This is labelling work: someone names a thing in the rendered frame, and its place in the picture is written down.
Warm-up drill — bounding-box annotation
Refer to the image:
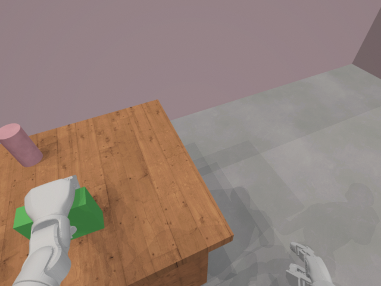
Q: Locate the robot left hand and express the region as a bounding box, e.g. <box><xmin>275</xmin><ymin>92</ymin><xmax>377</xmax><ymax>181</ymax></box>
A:
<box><xmin>24</xmin><ymin>175</ymin><xmax>80</xmax><ymax>239</ymax></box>

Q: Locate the robot right hand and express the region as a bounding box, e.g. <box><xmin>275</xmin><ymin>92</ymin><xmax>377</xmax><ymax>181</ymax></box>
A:
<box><xmin>286</xmin><ymin>242</ymin><xmax>333</xmax><ymax>286</ymax></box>

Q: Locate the sponge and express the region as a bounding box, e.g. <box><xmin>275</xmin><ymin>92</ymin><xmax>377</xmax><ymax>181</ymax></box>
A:
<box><xmin>13</xmin><ymin>186</ymin><xmax>105</xmax><ymax>240</ymax></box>

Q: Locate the robot left forearm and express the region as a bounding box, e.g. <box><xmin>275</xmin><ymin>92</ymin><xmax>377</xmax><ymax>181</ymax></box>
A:
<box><xmin>12</xmin><ymin>214</ymin><xmax>71</xmax><ymax>286</ymax></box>

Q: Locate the table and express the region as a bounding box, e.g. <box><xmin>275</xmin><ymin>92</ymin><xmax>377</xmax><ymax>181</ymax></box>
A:
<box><xmin>0</xmin><ymin>100</ymin><xmax>234</xmax><ymax>286</ymax></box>

